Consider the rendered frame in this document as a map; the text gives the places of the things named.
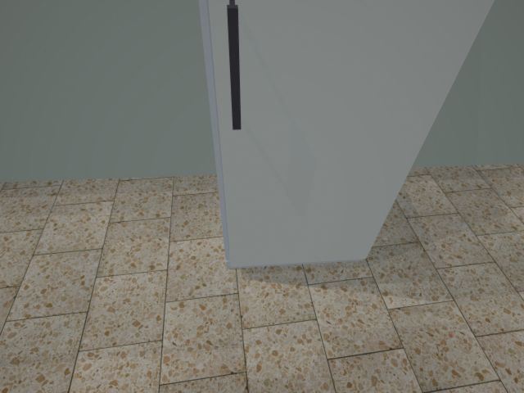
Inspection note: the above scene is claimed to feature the fridge door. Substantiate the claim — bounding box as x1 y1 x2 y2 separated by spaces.
208 0 494 267

